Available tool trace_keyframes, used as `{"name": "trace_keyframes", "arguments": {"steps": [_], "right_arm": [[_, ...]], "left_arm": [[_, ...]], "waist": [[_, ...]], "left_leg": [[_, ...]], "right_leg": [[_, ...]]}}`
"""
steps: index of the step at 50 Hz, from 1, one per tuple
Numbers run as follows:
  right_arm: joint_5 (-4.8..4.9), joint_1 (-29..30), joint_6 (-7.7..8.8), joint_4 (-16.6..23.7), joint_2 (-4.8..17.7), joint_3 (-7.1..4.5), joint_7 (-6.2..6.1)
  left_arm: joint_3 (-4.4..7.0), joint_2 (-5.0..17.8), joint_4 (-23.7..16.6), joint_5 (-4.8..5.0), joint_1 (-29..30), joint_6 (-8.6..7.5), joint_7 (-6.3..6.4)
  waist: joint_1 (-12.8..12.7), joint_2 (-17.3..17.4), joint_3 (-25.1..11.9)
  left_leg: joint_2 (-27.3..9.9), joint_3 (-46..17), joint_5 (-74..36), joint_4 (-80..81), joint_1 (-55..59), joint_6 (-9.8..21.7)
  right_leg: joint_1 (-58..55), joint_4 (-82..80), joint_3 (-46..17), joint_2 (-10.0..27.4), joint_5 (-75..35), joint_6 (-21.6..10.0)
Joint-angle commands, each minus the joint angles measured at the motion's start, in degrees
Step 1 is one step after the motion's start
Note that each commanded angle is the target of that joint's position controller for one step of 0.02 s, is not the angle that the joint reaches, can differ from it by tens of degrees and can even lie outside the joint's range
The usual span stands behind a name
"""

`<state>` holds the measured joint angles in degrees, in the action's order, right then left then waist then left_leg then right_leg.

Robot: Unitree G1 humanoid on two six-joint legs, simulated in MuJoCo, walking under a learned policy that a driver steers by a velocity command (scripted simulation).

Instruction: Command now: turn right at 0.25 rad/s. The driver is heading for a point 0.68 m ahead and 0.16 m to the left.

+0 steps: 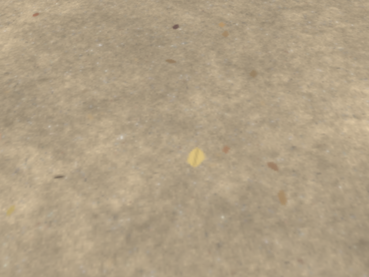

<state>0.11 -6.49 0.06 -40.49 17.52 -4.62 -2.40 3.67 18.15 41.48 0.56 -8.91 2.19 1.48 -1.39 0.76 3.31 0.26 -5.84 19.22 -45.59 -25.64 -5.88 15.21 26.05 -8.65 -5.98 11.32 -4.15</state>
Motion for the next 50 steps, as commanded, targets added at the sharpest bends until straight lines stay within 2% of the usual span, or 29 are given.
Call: {"name": "trace_keyframes", "arguments": {"steps": [1,3,5,6,7,8,9,10,13,16,19,21,22,23,24,25,26,29,34,39,42,43,44,45,46,47,48,49,50], "right_arm": [[0.14,-0.06,1.17,3.06,4.46,-0.78,0.71],[0.04,-1.68,1.57,2.19,2.77,-0.01,1.53],[-0.15,-1.96,1.96,1.31,2.51,0.42,1.95],[-0.33,-2.34,2.20,1.91,4.52,0.35,1.71],[-0.07,-3.84,2.32,2.37,7.84,-0.07,1.41],[-0.31,-7.89,2.35,0.30,11.21,-1.26,1.63],[-0.11,-9.91,2.63,-0.08,10.70,-1.18,2.00],[-0.28,-11.88,2.95,-0.74,9.75,-0.86,1.78],[1.01,-12.39,3.69,-0.77,9.20,-0.90,1.17],[1.41,-11.76,2.42,0.02,8.89,-1.19,0.41],[1.56,-10.74,1.25,1.62,9.11,-1.45,0.26],[1.30,-10.39,1.36,2.54,5.68,-0.54,0.46],[0.83,-9.58,1.68,3.51,1.35,0.77,0.76],[2.00,-9.37,2.60,7.64,-1.20,1.59,0.56],[2.63,-10.89,3.14,6.89,3.45,0.50,0.54],[2.50,-10.10,3.12,5.73,5.95,-0.30,0.95],[2.07,-10.88,3.00,4.34,5.63,-0.42,1.27],[1.81,-7.89,3.10,4.81,3.20,0.01,2.58],[1.50,-1.21,3.16,9.08,0.89,1.28,3.83],[1.60,7.29,3.51,12.57,-0.03,2.15,6.08],[1.41,5.53,3.17,13.22,3.13,0.72,6.66],[1.36,0.81,2.84,12.36,5.17,-0.33,6.56],[1.57,-7.76,2.48,10.39,7.86,-1.93,6.02],[1.65,-17.14,1.59,8.25,10.77,-3.54,4.73],[1.54,-14.94,1.92,8.44,16.06,-3.67,3.99],[0.98,-18.40,2.36,9.43,10.65,-2.33,3.83],[0.20,-15.75,2.96,8.28,8.70,-1.52,4.10],[0.50,-11.63,3.46,7.81,7.85,-1.13,4.13],[0.12,-8.25,3.97,7.66,6.02,-0.48,4.16]], "left_arm": [[1.30,7.27,-3.46,-0.82,1.78,-0.42,-0.01],[-0.29,4.16,-2.25,-1.13,1.69,-0.48,-0.33],[-0.88,4.04,-0.85,-1.48,-0.01,-0.99,-0.86],[-1.00,4.39,-0.60,-2.02,-0.83,-1.50,-1.00],[-1.07,4.16,-0.88,-2.47,-2.35,-2.22,-1.10],[-0.68,4.32,-2.29,-1.29,0.55,-3.10,-1.02],[-0.20,5.83,-3.24,-0.35,4.54,-4.19,-0.68],[0.38,6.99,-4.27,0.40,8.02,-4.96,-0.69],[0.61,5.35,-3.88,0.46,7.03,-6.87,-2.21],[-0.34,1.48,-3.60,0.01,8.52,-8.38,-3.41],[0.41,2.35,-2.33,1.14,4.17,-8.38,-3.35],[1.60,4.87,-0.48,1.35,-3.18,-8.05,-2.33],[2.42,7.77,0.77,0.84,-11.48,-7.91,-1.47],[3.86,14.49,1.89,-1.02,-15.56,-7.46,-1.71],[3.27,12.20,1.46,-1.31,-11.77,-7.71,-1.95],[2.19,7.94,1.01,-0.75,-9.54,-7.95,-1.71],[1.60,5.98,0.70,-0.72,-7.92,-8.12,-1.58],[1.04,4.19,1.51,-1.26,-7.00,-8.04,-1.28],[1.29,5.88,2.83,-0.91,-7.95,-7.95,-1.25],[1.50,8.09,4.99,0.09,-11.49,-7.19,-0.95],[2.15,10.78,5.17,0.35,-11.96,-6.10,-0.42],[2.42,11.68,4.97,0.29,-11.98,-5.58,-0.08],[2.39,11.70,4.54,0.36,-11.41,-5.26,0.21],[1.91,10.81,3.39,-0.11,-11.32,-5.63,0.44],[-1.40,0.60,0.95,-2.32,-20.33,-6.82,-1.06],[-0.64,6.34,1.78,-0.08,-16.30,-8.84,-2.15],[0.44,9.09,-0.69,2.60,-8.68,-9.32,-2.33],[-0.10,7.82,-1.73,2.62,-6.54,-9.58,-1.97],[-0.08,7.13,-0.78,1.67,-6.54,-9.21,-1.54]], "waist": [[-0.83,-8.78,-7.78],[0.09,-7.81,-8.73],[0.34,-6.74,-6.06],[-0.16,-4.36,-4.76],[-1.72,2.24,-4.19],[-0.30,10.54,-1.88],[2.27,12.42,2.63],[4.07,12.24,4.46],[3.23,8.51,1.45],[3.50,8.75,-1.54],[0.72,8.94,-3.63],[-2.78,6.89,-5.73],[-6.14,0.58,-9.81],[-5.74,-14.76,-10.92],[-3.51,-13.02,-5.67],[-2.88,-10.03,-1.16],[-1.98,-7.63,-0.23],[-1.58,-6.82,1.10],[-2.16,-4.62,2.16],[-3.86,-3.72,3.88],[-0.28,-6.26,-0.81],[2.81,-7.21,-4.28],[7.78,-6.37,-9.03],[12.54,-3.15,-13.31],[3.59,13.65,-20.48],[8.75,6.87,-30.02],[9.35,3.87,-19.40],[6.55,0.11,-12.12],[4.18,-1.17,-8.41]], "left_leg": [[-1.33,1.77,-0.46,3.95,4.34,0.53],[-1.94,2.86,-3.70,11.89,11.31,1.76],[0.00,4.82,-8.38,20.12,18.18,3.99],[-3.06,0.36,-5.92,19.81,18.86,6.11],[-7.80,-6.19,-3.89,21.56,18.98,9.97],[-12.04,-17.17,13.61,29.09,16.29,16.39],[-16.74,-28.31,21.65,35.74,14.92,20.10],[-18.39,-32.22,21.88,37.72,15.56,21.29],[-14.97,-25.91,12.69,36.07,21.53,18.92],[-8.40,-16.54,2.05,33.92,18.04,16.66],[-6.75,-16.07,1.59,31.47,10.69,15.60],[-4.35,-15.10,4.22,25.15,2.35,12.40],[-0.62,-10.48,9.51,11.59,-5.52,9.19],[3.97,-3.75,15.20,-4.45,-17.87,7.43],[-1.09,-4.51,12.96,-14.94,-22.01,6.95],[-2.62,-4.39,7.63,-18.48,-24.11,7.27],[-3.64,-3.82,3.22,-19.38,-22.90,7.17],[-5.86,-1.50,-5.48,-19.29,-21.56,6.79],[-5.88,1.98,-14.66,-7.27,-20.28,4.95],[-3.97,8.11,-19.54,7.02,-13.88,7.48],[0.94,11.81,-13.66,9.14,-5.88,11.29],[3.05,12.64,-11.36,9.20,0.61,12.91],[4.66,12.18,-13.49,11.57,13.39,15.10],[1.66,5.31,-13.19,12.95,30.44,17.36],[-16.37,-26.90,-6.87,14.95,52.52,27.61],[-21.52,-42.12,3.28,24.98,52.96,29.95],[-19.58,-32.66,0.53,27.71,45.16,26.02],[-17.63,-24.55,-5.72,28.76,34.74,24.01],[-15.52,-18.17,-12.84,29.52,26.64,22.63]], "right_leg": [[-4.73,-5.20,-13.33,15.47,-11.49,-8.89],[-2.94,-5.03,-12.01,14.59,-4.94,-7.69],[1.98,-5.35,-10.14,11.21,13.34,-4.61],[4.31,-2.81,-9.06,9.53,19.83,-2.96],[6.89,3.86,-3.92,5.37,23.06,-1.11],[11.28,11.72,5.79,0.42,19.68,1.58],[14.97,15.78,7.40,1.31,17.90,2.69],[18.58,20.69,5.21,3.03,19.07,2.90],[21.27,22.12,3.82,5.63,15.81,2.91],[10.18,9.68,7.78,2.89,9.36,4.45],[-3.87,-0.88,8.93,1.74,-0.81,5.34],[-17.10,-3.15,7.17,5.37,-2.04,4.42],[-27.70,-5.50,-2.57,14.80,5.63,1.55],[-30.39,-13.55,-26.56,28.17,26.77,-6.19],[-25.11,-15.83,-31.59,30.56,32.52,-9.10],[-22.38,-15.58,-24.97,27.83,28.35,-7.81],[-20.61,-15.67,-17.96,24.84,20.17,-6.22],[-16.83,-16.49,-3.35,20.17,-1.32,-4.00],[-14.10,-18.08,7.65,18.93,-14.92,-5.05],[-15.64,-17.18,14.39,19.96,-22.12,-3.70],[-20.96,-7.47,17.77,20.93,-50.16,-2.00],[-21.25,0.16,18.54,20.92,-57.98,-1.51],[-16.64,11.09,19.31,20.12,-58.07,-0.38],[-3.92,26.69,19.09,17.98,-44.38,1.55],[21.71,49.28,15.62,7.70,19.35,4.25],[25.24,55.95,3.16,6.13,21.89,3.47],[29.02,55.52,3.18,8.61,16.23,2.89],[28.02,50.65,3.98,11.35,10.86,2.58],[25.02,46.95,4.41,13.35,8.10,2.99]]}}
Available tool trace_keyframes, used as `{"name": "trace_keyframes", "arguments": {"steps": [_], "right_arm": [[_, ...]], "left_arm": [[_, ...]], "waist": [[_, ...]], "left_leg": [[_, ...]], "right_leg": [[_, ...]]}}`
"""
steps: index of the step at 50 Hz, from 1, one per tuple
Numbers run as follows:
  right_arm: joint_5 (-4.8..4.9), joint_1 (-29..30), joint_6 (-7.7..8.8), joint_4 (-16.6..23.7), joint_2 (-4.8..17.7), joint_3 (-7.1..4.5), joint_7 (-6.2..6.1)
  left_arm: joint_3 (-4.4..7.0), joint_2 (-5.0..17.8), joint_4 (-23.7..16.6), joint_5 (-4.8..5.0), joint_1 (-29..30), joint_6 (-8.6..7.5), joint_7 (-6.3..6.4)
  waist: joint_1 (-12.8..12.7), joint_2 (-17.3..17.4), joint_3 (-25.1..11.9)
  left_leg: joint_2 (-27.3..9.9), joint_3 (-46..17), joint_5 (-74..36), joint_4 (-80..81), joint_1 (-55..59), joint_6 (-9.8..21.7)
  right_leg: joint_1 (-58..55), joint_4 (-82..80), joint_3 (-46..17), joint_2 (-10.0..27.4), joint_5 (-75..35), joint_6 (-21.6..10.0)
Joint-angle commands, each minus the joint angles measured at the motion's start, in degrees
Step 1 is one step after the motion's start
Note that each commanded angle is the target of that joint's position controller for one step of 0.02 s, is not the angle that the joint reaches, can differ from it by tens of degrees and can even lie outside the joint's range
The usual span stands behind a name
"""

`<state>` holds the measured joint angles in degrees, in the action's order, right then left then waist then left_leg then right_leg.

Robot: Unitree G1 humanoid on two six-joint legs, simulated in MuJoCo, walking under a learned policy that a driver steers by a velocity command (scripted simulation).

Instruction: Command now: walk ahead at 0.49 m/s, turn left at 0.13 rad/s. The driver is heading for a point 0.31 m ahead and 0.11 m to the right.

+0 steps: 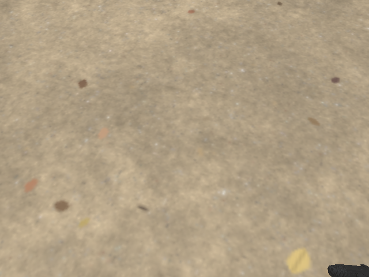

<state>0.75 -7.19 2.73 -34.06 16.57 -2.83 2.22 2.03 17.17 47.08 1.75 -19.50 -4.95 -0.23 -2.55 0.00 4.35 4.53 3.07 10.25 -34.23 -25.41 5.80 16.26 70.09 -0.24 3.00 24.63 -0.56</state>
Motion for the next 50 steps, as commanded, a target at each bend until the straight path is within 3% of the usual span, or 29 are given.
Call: {"name": "trace_keyframes", "arguments": {"steps": [1,4,6,8,10,13,17,19,20,21,22,23,24,25,26,27,29,31,33,35,36,37,38,39,43,50], "right_arm": [[-1.36,-5.71,1.89,1.19,5.46,-1.76,-0.37],[-1.23,-4.54,3.64,-1.28,5.16,-1.81,-0.06],[-1.58,-5.50,4.18,-3.07,5.87,-2.10,-0.37],[-1.82,-6.32,4.19,-4.24,5.86,-2.07,-0.92],[-1.49,-5.73,3.89,-5.04,6.13,-1.80,-1.44],[-0.82,-9.39,2.93,-7.57,7.36,-1.82,-2.22],[-0.31,-9.97,0.82,-9.67,8.90,-2.21,-2.69],[0.11,-7.92,0.09,-9.93,8.86,-2.15,-3.10],[-0.82,-9.65,0.32,-9.58,7.55,-1.55,-3.22],[-1.88,-17.43,1.14,-9.23,3.03,0.17,-2.58],[-1.28,-20.23,1.07,-11.82,2.79,0.67,-1.76],[0.43,-16.27,0.46,-11.58,7.67,-0.61,-1.37],[0.96,-11.49,-0.37,-10.25,7.46,-0.66,-1.73],[0.39,-8.94,-1.49,-9.93,6.53,-0.63,-2.47],[-0.19,-9.09,-2.81,-10.19,5.99,-0.79,-3.20],[-0.35,-10.88,-3.81,-10.92,4.57,-0.48,-3.68],[-0.91,-13.35,-4.47,-12.27,3.10,-0.12,-4.52],[-1.02,-12.71,-4.44,-12.81,3.30,-0.18,-4.75],[-1.41,-11.95,-4.26,-13.35,3.03,-0.27,-4.59],[-2.65,-10.40,-3.97,-12.94,3.20,-0.28,-4.44],[-2.88,-8.92,-3.72,-11.82,5.01,-0.41,-4.63],[-2.09,-6.48,-3.62,-12.23,8.63,-1.30,-4.84],[-1.96,-5.19,-3.07,-12.32,5.96,-0.83,-4.61],[-2.22,-4.56,-2.43,-12.70,3.98,-0.24,-4.48],[-1.40,-6.35,-0.51,-14.61,3.54,-0.02,-4.09],[-0.96,-7.28,-0.95,-17.39,3.33,0.12,-4.20]], "left_arm": [[1.80,8.10,-5.51,0.14,1.55,-1.17,0.16],[1.56,5.45,-3.55,-0.30,-1.76,1.47,0.43],[1.50,4.69,-4.59,-0.48,1.60,2.01,0.64],[1.53,4.23,-5.45,-0.52,4.68,1.64,0.45],[1.17,3.18,-6.50,-1.41,8.04,0.84,-0.09],[0.17,0.74,-8.64,-1.99,13.90,-0.01,-1.38],[0.86,3.12,-9.66,-2.23,13.87,-0.29,-2.71],[2.19,5.95,-7.52,-2.87,5.77,-0.61,-2.43],[3.17,9.77,-6.79,-3.22,1.49,-0.70,-1.72],[3.27,12.84,-6.77,-4.87,-1.38,-0.04,-0.94],[1.74,7.10,-6.38,-3.84,-2.61,0.62,-0.70],[1.35,5.77,-6.90,-2.49,0.03,1.44,-0.94],[1.20,5.12,-7.30,-1.92,4.98,1.93,-1.00],[0.67,3.77,-7.53,-1.84,9.21,2.20,-1.02],[0.47,3.16,-7.67,-2.15,12.32,2.47,-0.93],[0.93,4.21,-7.59,-2.81,14.47,2.91,-0.94],[1.22,4.23,-7.25,-3.47,15.54,3.16,-0.70],[1.20,3.83,-6.38,-3.20,15.34,3.22,-0.29],[0.99,3.48,-5.56,-2.73,16.20,3.61,0.07],[0.13,1.20,-3.99,-2.74,14.66,3.80,0.08],[-0.11,0.64,-3.24,-3.02,13.41,3.86,0.06],[0.22,0.87,-3.09,-2.92,10.92,4.04,0.14],[0.27,1.45,-2.66,-3.19,12.08,4.17,0.45],[0.47,1.63,-2.45,-2.94,12.13,4.23,0.70],[0.71,1.65,-0.13,-2.72,10.98,4.31,1.19],[1.03,1.66,3.47,-1.95,11.13,4.64,1.43]], "waist": [[2.95,1.35,-8.15],[0.49,2.28,-5.89],[1.39,2.09,-3.02],[2.54,2.27,-1.86],[3.08,1.86,-1.02],[5.73,1.49,-1.39],[4.42,3.94,-3.73],[-0.70,3.86,-8.35],[-1.91,-0.04,-13.98],[0.61,-10.35,-23.69],[-0.07,-11.86,-32.61],[-1.38,-6.67,-29.14],[-0.28,-3.59,-21.25],[1.15,-1.32,-14.26],[3.24,-2.39,-10.99],[4.75,-5.21,-9.31],[5.14,-7.92,-10.07],[4.48,-7.39,-11.67],[4.90,-6.98,-10.92],[4.92,-5.75,-7.95],[3.88,-3.17,-5.11],[0.29,4.55,-2.43],[1.10,6.28,-1.50],[0.84,7.09,-1.48],[1.83,4.03,-4.25],[2.84,0.68,-6.50]], "left_leg": [[-17.99,-22.32,-8.50,19.81,20.63,10.38],[-16.58,-14.24,-12.67,24.58,13.02,10.01],[-15.72,-9.45,-14.70,26.28,12.39,8.81],[-14.15,-4.99,-15.95,26.68,14.11,6.95],[-11.93,-0.79,-24.25,25.52,13.21,4.99],[-12.86,-0.18,-30.85,23.34,16.73,3.68],[-16.29,-2.93,-36.32,15.36,26.44,3.56],[-14.21,-2.43,-42.73,4.43,27.52,1.20],[-10.52,-0.38,-34.78,-5.92,22.78,-1.80],[-4.18,-0.12,-2.69,-26.51,3.80,-6.24],[-1.21,-8.23,30.21,-35.54,-0.87,-8.17],[-4.12,-11.47,30.11,-37.95,-2.87,-8.23],[-6.23,-9.41,27.79,-36.11,-6.10,-8.38],[-7.76,-8.09,25.40,-31.20,-6.41,-8.77],[-9.12,-7.71,22.79,-25.58,-1.92,-9.21],[-8.26,-5.78,20.16,-20.96,3.28,-9.93],[-7.75,-4.57,16.31,-14.71,8.87,-10.52],[-7.97,-4.45,9.00,-8.58,12.16,-9.78],[-7.23,-3.27,1.96,-1.83,16.32,-8.64],[-7.74,-4.05,-0.47,4.49,18.71,-6.89],[-11.13,-8.22,1.02,9.31,16.42,-5.34],[-11.46,-9.40,13.01,11.13,7.46,-3.39],[-10.39,-9.18,20.14,13.67,1.71,-3.38],[-10.13,-8.96,19.96,14.70,0.23,-4.37],[-9.10,-7.26,4.63,11.01,6.96,-5.93],[-8.13,-5.79,-8.01,8.37,12.49,-4.90]], "right_leg": [[19.57,1.13,-4.79,5.87,-7.34,-0.26],[15.81,-3.06,-4.42,6.63,-10.61,1.56],[19.51,-7.52,-5.30,6.28,-15.97,2.53],[21.69,-14.50,-6.02,5.17,-23.62,2.67],[18.01,-24.67,-3.11,3.58,-30.56,2.37],[14.98,-33.93,0.38,1.42,-35.94,1.75],[14.75,-39.46,0.16,-1.03,-26.78,-1.12],[4.37,-44.54,1.66,-3.74,-29.07,-3.62],[-7.51,-43.33,-1.97,0.67,-52.96,-5.96],[-30.14,-37.72,-19.37,16.04,-75.65,-17.05],[-35.16,-39.13,-28.47,21.67,-79.97,-23.08],[-30.05,-41.45,-23.97,18.59,-67.85,-20.92],[-22.84,-44.24,-19.67,15.78,-55.25,-17.83],[-13.74,-47.60,-16.73,13.60,-45.47,-15.72],[-5.22,-50.66,-14.01,11.51,-37.14,-13.79],[1.42,-53.04,-11.55,9.32,-31.66,-12.83],[4.88,-54.51,-9.15,7.97,-27.52,-12.96],[4.76,-54.90,-8.66,7.96,-20.07,-12.38],[6.86,-54.59,-7.89,6.81,-7.74,-10.29],[9.51,-54.04,-7.19,4.07,5.21,-5.54],[9.52,-51.50,-6.15,2.00,7.21,-2.83],[5.16,-49.82,-2.33,-1.66,2.95,-0.80],[-0.92,-46.83,-1.19,-2.22,-2.65,0.20],[-3.59,-45.24,-0.96,-2.17,-6.40,0.02],[-4.16,-44.14,-1.44,-1.37,-15.75,-1.15],[-5.98,-42.93,-1.26,-1.06,-25.42,-0.49]]}}
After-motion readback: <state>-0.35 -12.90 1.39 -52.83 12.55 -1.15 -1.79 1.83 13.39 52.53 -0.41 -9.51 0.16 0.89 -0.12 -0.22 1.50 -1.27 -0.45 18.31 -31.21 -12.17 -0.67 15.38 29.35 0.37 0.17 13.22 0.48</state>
